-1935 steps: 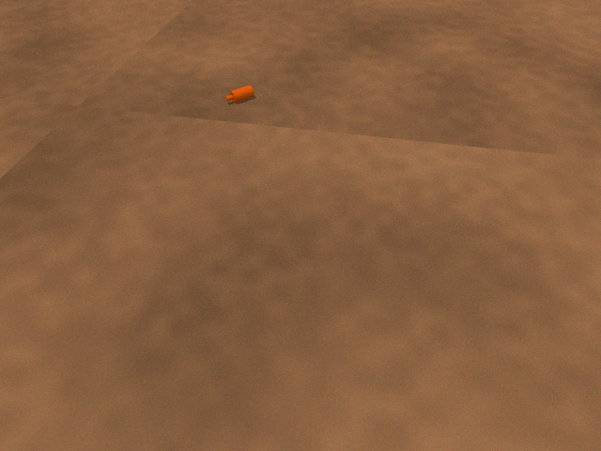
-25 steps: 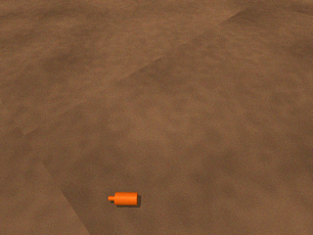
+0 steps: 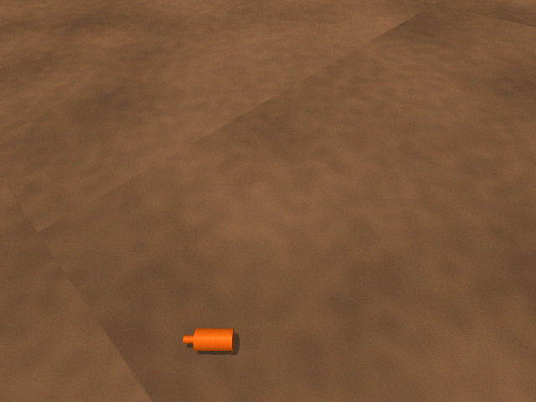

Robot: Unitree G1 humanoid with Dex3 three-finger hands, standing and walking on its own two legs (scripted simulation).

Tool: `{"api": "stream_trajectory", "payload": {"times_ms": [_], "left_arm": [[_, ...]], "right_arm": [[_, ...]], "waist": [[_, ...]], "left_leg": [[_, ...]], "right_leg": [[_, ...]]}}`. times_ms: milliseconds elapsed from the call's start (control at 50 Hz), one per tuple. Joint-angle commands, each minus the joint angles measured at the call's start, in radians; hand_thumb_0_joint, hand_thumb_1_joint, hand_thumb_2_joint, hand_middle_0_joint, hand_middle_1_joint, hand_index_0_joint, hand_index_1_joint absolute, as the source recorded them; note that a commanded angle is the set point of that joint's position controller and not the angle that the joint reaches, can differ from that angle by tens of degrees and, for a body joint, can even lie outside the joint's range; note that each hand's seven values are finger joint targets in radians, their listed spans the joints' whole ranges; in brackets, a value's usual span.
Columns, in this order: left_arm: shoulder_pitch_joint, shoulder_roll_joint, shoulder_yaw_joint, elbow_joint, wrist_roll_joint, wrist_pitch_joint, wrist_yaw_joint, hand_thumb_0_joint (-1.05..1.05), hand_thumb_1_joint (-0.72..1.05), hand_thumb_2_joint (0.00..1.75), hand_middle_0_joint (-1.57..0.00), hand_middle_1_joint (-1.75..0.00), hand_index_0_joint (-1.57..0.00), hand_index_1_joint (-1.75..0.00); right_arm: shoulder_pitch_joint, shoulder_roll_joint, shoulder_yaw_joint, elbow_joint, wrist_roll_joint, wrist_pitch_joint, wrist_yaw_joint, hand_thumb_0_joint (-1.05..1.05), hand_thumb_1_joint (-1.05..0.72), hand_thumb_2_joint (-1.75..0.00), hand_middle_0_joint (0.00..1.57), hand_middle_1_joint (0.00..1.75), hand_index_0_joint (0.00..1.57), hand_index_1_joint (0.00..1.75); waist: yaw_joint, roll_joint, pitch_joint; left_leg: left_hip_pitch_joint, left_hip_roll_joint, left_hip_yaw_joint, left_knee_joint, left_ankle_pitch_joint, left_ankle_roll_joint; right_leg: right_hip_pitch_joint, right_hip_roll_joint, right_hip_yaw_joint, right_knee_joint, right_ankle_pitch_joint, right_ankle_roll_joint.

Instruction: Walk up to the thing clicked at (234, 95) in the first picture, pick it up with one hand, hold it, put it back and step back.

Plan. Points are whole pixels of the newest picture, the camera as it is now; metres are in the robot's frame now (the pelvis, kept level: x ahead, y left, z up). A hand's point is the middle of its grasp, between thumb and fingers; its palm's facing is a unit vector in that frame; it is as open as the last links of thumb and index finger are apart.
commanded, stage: stand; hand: left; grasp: from above
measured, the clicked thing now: (208, 339) +0.45 +0.24 -0.75
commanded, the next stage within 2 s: step back in 0.06 s
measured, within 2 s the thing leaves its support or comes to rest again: neither
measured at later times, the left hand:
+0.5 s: hand out of the picture +0.08 +0.31 -0.18, palm faces -0.03 -0.93 -0.38, open 7.4 cm
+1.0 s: hand out of the picture -0.06 +0.30 -0.15, palm faces -0.04 -0.91 -0.42, open 7.4 cm
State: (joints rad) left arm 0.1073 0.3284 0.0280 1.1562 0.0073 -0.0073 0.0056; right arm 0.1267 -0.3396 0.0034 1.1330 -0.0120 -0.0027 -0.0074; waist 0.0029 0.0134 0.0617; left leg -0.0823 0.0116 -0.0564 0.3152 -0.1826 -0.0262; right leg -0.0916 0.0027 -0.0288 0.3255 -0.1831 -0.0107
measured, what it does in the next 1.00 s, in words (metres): walks backwards: right foot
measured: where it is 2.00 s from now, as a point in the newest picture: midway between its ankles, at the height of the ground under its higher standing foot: outside the picture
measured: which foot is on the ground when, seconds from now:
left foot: down 0.00-0.76, up 0.78-1.00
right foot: down 0.00-0.34, up 0.36-0.72, down 0.74-1.00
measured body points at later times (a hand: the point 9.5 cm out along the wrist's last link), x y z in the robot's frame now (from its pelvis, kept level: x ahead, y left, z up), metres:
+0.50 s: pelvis -0.07 +0.05 -0.02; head +0.01 +0.07 +0.42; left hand +0.08 +0.36 -0.15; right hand -0.01 -0.27 -0.13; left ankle -0.05 +0.15 -0.75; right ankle -0.09 -0.09 -0.67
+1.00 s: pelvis -0.19 +0.04 -0.02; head -0.13 +0.03 +0.42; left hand -0.06 +0.35 -0.13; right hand -0.11 -0.29 -0.15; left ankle -0.22 +0.17 -0.71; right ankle -0.14 -0.08 -0.75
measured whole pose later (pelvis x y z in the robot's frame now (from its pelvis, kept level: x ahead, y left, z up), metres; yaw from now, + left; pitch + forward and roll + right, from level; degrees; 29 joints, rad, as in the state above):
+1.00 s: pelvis -0.19 +0.04 -0.02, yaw -2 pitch -2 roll +1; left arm 0.14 0.36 0.07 0.79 0.03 0.04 0.02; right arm 0.17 -0.41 -0.04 0.87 0.01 0.05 -0.02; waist 0.01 0.01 0.17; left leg -0.34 -0.08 -0.09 0.93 -0.51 -0.01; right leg -0.33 -0.01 0.02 0.61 -0.25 -0.02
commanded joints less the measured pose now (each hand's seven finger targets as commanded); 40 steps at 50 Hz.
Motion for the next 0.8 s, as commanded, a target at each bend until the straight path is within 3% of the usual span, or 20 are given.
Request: {"api": "stream_trajectory", "payload": {"times_ms": [0, 20, 40, 100, 160, 180, 240, 280, 300, 320, 340, 360, 440, 540, 620, 700, 720, 740, 760, 780], "left_arm": [[-0.04, 0.216, 0.036, -0.059, 0.003, -0.025, 0.009, 0.0, 0.9, 0.9, -0.2, -0.3, -0.2, -0.3], [-0.04, 0.215, 0.034, -0.059, 0.002, -0.024, 0.009, 0.0, 0.9, 0.9, -0.2, -0.3, -0.2, -0.3], [-0.039, 0.288, 0.077, -0.089, -0.014, -0.016, 0.013, 0.0, 0.9, 0.9, -0.2, -0.3, -0.2, -0.3], [-0.022, 0.298, 0.09, -0.141, -0.019, -0.009, 0.021, 0.0, 0.9, 0.9, -0.2, -0.3, -0.2, -0.3], [-0.092, 0.316, 0.098, -0.227, 0.005, 0.0, 0.024, 0.0, 0.9, 0.9, -0.2, -0.3, -0.2, -0.3], [-0.101, 0.312, 0.098, -0.247, 0.013, 0.003, 0.026, 0.0, 0.9, 0.9, -0.2, -0.3, -0.2, -0.3], [-0.14, 0.292, 0.087, -0.288, 0.02, 0.013, 0.03, 0.0, 0.9, 0.9, -0.2, -0.3, -0.2, -0.3], [-0.12, 0.287, 0.08, -0.305, 0.01, 0.03, 0.025, 0.0, 0.9, 0.9, -0.2, -0.3, -0.2, -0.3], [-0.097, 0.257, 0.075, -0.313, -0.001, 0.04, 0.021, 0.0, 0.9, 0.9, -0.2, -0.3, -0.2, -0.3], [-0.06, 0.205, 0.067, -0.324, -0.013, 0.047, 0.023, 0.0, 0.9, 0.9, -0.2, -0.3, -0.2, -0.3], [-0.061, 0.218, 0.073, -0.323, -0.006, 0.056, 0.033, 0.0, 0.9, 0.9, -0.2, -0.3, -0.2, -0.3], [-0.056, 0.22, 0.073, -0.319, 0.0, 0.057, 0.043, 0.0, 0.9, 0.9, -0.2, -0.3, -0.2, -0.3], [0.008, 0.248, 0.08, -0.311, -0.009, 0.052, 0.039, 0.0, 0.9, 0.9, -0.2, -0.3, -0.2, -0.3], [-0.027, 0.238, 0.092, -0.362, 0.005, 0.041, 0.025, 0.0, 0.9, 0.9, -0.2, -0.3, -0.2, -0.3], [0.034, 0.23, 0.098, -0.357, 0.009, 0.035, 0.018, 0.0, 0.9, 0.9, -0.2, -0.3, -0.2, -0.3], [0.159, 0.225, 0.109, -0.313, 0.024, 0.02, 0.011, 0.0, 0.9, 0.9, -0.2, -0.3, -0.2, -0.3], [0.167, 0.277, 0.122, -0.322, 0.036, 0.015, 0.012, 0.0, 0.9, 0.9, -0.2, -0.3, -0.2, -0.3], [0.124, 0.378, 0.143, -0.345, 0.02, 0.017, 0.006, 0.0, 0.9, 0.9, -0.2, -0.3, -0.2, -0.3], [0.05, 0.412, 0.147, -0.392, 0.036, 0.01, 0.01, 0.0, 0.9, 0.9, -0.2, -0.3, -0.2, -0.3], [0.001, 0.356, 0.139, -0.412, 0.022, 0.007, 0.014, 0.0, 0.9, 0.9, -0.2, -0.3, -0.2, -0.3]], "right_arm": [[-0.033, -0.198, -0.038, -0.059, -0.003, -0.027, -0.012, 0.0, -0.9, -0.9, 0.2, 0.3, 0.2, 0.3], [-0.032, -0.199, -0.038, -0.058, -0.003, -0.027, -0.012, 0.0, -0.9, -0.9, 0.2, 0.3, 0.2, 0.3], [-0.072, -0.261, -0.061, -0.08, 0.007, -0.009, -0.005, 0.0, -0.9, -0.9, 0.2, 0.3, 0.2, 0.3], [-0.018, -0.223, -0.065, -0.112, 0.024, 0.01, -0.004, 0.0, -0.9, -0.9, 0.2, 0.3, 0.2, 0.3], [0.028, -0.218, -0.084, -0.147, 0.012, 0.036, 0.003, 0.0, -0.9, -0.9, 0.2, 0.3, 0.2, 0.3], [0.041, -0.218, -0.087, -0.163, 0.01, 0.043, 0.007, 0.0, -0.9, -0.9, 0.2, 0.3, 0.2, 0.3], [0.087, -0.22, -0.096, -0.178, 0.014, 0.04, 0.011, 0.0, -0.9, -0.9, 0.2, 0.3, 0.2, 0.3], [0.11, -0.211, -0.1, -0.181, -0.004, 0.027, 0.009, 0.0, -0.9, -0.9, 0.2, 0.3, 0.2, 0.3], [0.086, -0.244, -0.109, -0.192, -0.019, 0.022, 0.007, 0.0, -0.9, -0.9, 0.2, 0.3, 0.2, 0.3], [0.061, -0.322, -0.127, -0.218, -0.038, 0.015, 0.006, 0.0, -0.9, -0.9, 0.2, 0.3, 0.2, 0.3], [0.064, -0.362, -0.135, -0.231, -0.028, 0.01, 0.005, 0.0, -0.9, -0.9, 0.2, 0.3, 0.2, 0.3], [0.052, -0.385, -0.14, -0.25, -0.024, 0.011, 0.002, 0.0, -0.9, -0.9, 0.2, 0.3, 0.2, 0.3], [-0.021, -0.281, -0.115, -0.294, -0.02, 0.006, -0.027, 0.0, -0.9, -0.9, 0.2, 0.3, 0.2, 0.3], [0.081, -0.279, -0.122, -0.311, -0.012, 0.007, -0.03, 0.0, -0.9, -0.9, 0.2, 0.3, 0.2, 0.3], [0.041, -0.3, -0.125, -0.346, -0.012, 0.012, -0.027, 0.0, -0.9, -0.9, 0.2, 0.3, 0.2, 0.3], [-0.018, -0.292, -0.113, -0.358, 0.005, 0.03, -0.016, 0.0, -0.9, -0.9, 0.2, 0.3, 0.2, 0.3], [-0.009, -0.262, -0.103, -0.363, 0.01, 0.032, -0.013, 0.0, -0.9, -0.9, 0.2, 0.3, 0.2, 0.3], [-0.055, -0.221, -0.099, -0.375, 0.018, 0.034, -0.014, 0.0, -0.9, -0.9, 0.2, 0.3, 0.2, 0.3], [-0.055, -0.244, -0.112, -0.361, 0.01, 0.042, -0.023, 0.0, -0.9, -0.9, 0.2, 0.3, 0.2, 0.3], [-0.002, -0.259, -0.115, -0.342, 0.012, 0.046, -0.019, 0.0, -0.9, -0.9, 0.2, 0.3, 0.2, 0.3]], "waist": [[0.002, -0.009, -0.073], [0.002, -0.012, -0.068], [-0.001, -0.025, 0.03], [-0.011, -0.078, -0.082], [-0.021, -0.192, -0.122], [-0.03, -0.183, -0.109], [-0.046, -0.186, -0.102], [-0.049, -0.127, -0.096], [-0.029, 0.003, -0.085], [-0.013, 0.178, -0.088], [-0.029, 0.146, -0.102], [-0.048, 0.194, -0.122], [0.011, 0.133, -0.111], [-0.052, 0.105, -0.109], [-0.035, 0.132, -0.137], [0.024, 0.1, -0.154], [0.021, -0.021, -0.142], [0.045, -0.256, -0.079], [0.047, -0.268, -0.029], [0.011, -0.166, -0.015]], "left_leg": [[-0.033, 0.102, -0.068, -0.043, 0.122, 0.043], [-0.032, 0.102, -0.067, -0.045, 0.129, 0.042], [-0.114, 0.077, -0.068, 0.077, 0.271, 0.066], [-0.12, 0.004, -0.009, 0.282, 0.229, 0.061], [-0.162, -0.063, -0.004, 0.57, -0.305, 0.062], [-0.181, -0.044, -0.035, 0.601, -0.359, 0.073], [-0.189, -0.023, -0.005, 0.463, -0.249, 0.068], [-0.148, -0.022, 0.038, 0.17, 0.017, 0.058], [-0.124, 0.053, -0.072, 0.09, 0.247, 0.079], [-0.053, 0.231, -0.309, 0.048, 0.482, 0.155], [-0.068, 0.304, -0.332, 0.088, 0.678, 0.246], [-0.091, 0.357, -0.412, 0.067, 0.63, 0.298], [0.011, 0.239, -0.202, 0.168, 0.583, 0.263], [0.102, 0.254, -0.208, 0.188, 0.583, 0.294], [0.039, 0.259, -0.185, 0.206, 0.461, 0.281], [-0.194, 0.182, -0.114, 0.282, 0.185, 0.167], [-0.339, 0.113, -0.083, 0.361, 0.016, 0.11], [-0.397, -0.098, 0.028, 0.589, -0.303, 0.043], [-0.337, -0.107, -0.072, 0.841, -0.457, 0.028], [-0.33, -0.105, -0.142, 0.935, -0.404, 0.027]], "right_leg": [[0.027, -0.13, 0.105, -0.054, 0.128, -0.013], [0.021, -0.129, 0.106, -0.055, 0.133, -0.014], [-0.043, -0.127, 0.123, 0.021, 0.326, -0.021], [-0.019, -0.211, 0.188, 0.038, 0.451, -0.121], [-0.11, -0.367, 0.297, 0.029, 0.438, -0.25], [-0.138, -0.374, 0.282, 0.054, 0.432, -0.259], [-0.136, -0.301, 0.209, 0.148, 0.417, -0.194], [-0.123, -0.22, 0.151, 0.264, 0.322, -0.12], [-0.164, -0.121, 0.101, 0.364, 0.188, -0.073], [-0.309, 0.038, 0.066, 0.53, -0.143, -0.026], [-0.331, 0.101, 0.155, 0.692, -0.472, -0.017], [-0.341, 0.117, 0.22, 0.802, -0.518, -0.016], [-0.437, 0.087, 0.22, 0.908, -0.344, -0.001], [-0.42, 0.072, 0.176, 0.733, -0.368, 0.04], [-0.304, 0.026, 0.104, 0.506, -0.324, 0.027], [-0.022, 0.021, 0.062, 0.133, -0.015, -0.031], [0.026, -0.097, 0.252, 0.091, -0.004, -0.078], [-0.121, -0.317, 0.524, -0.006, 0.062, -0.245], [-0.294, -0.435, 0.649, -0.033, 0.142, -0.339], [-0.298, -0.383, 0.547, -0.004, 0.175, -0.311]]}}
